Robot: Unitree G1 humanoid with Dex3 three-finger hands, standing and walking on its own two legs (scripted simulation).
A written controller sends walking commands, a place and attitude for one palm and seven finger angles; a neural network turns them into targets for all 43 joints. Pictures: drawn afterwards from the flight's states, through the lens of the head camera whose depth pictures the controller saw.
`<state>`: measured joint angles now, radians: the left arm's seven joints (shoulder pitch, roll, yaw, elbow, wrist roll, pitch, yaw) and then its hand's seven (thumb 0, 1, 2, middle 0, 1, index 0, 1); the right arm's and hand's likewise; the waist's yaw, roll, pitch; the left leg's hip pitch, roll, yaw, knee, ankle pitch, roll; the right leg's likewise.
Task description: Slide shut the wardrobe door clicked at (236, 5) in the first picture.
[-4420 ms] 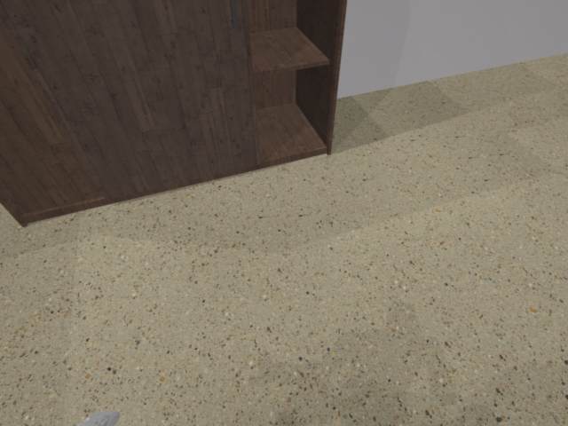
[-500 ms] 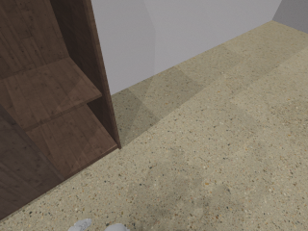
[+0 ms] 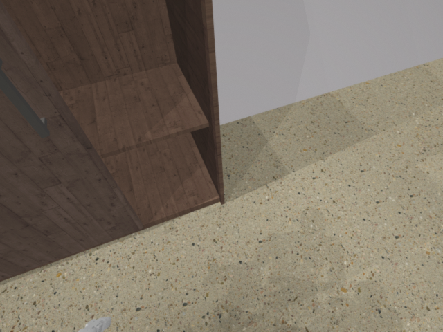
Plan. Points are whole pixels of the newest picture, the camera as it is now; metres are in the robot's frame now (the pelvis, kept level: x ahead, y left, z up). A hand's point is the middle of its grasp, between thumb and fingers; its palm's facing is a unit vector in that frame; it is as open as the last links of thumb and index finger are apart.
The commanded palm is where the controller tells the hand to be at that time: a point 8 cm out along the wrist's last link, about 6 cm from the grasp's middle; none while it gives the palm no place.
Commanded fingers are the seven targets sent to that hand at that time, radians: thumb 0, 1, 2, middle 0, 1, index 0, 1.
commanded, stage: turn to face it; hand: left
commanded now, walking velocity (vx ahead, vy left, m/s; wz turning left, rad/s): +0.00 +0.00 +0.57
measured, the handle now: (22, 100) +0.56 +0.48 +0.10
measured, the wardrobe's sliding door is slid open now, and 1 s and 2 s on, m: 0.40 0.40 0.40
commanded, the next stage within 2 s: take the last steps up to it in 0.44 s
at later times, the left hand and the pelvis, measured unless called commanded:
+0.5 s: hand out of the picture -0.05 +0.21 -0.18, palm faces +0.30 -0.92 -0.26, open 7.4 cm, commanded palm none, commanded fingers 0.00 0.90 0.90 -0.20 -0.30 -0.20 -0.30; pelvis -0.01 +0.00 +0.00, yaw +15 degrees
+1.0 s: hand out of the picture -0.03 +0.16 -0.14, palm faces +0.41 -0.89 -0.23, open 7.4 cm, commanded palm none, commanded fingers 0.00 0.90 0.90 -0.20 -0.30 -0.20 -0.30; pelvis +0.05 +0.01 +0.02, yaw +22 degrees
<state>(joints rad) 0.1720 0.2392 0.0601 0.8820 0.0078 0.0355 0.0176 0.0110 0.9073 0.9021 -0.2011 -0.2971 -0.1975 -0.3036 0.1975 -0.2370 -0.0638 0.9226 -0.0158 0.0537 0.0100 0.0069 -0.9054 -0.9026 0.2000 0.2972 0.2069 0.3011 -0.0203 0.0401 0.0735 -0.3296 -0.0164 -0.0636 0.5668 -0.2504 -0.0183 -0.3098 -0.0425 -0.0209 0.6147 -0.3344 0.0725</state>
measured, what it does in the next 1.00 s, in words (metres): steps on the spot, turning left: left foot, then right foot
